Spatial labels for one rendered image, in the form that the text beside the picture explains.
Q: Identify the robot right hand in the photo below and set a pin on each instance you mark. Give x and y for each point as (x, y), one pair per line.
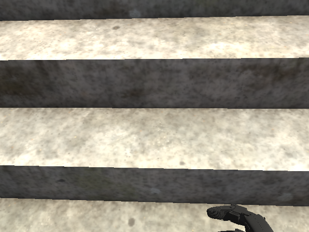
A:
(239, 215)

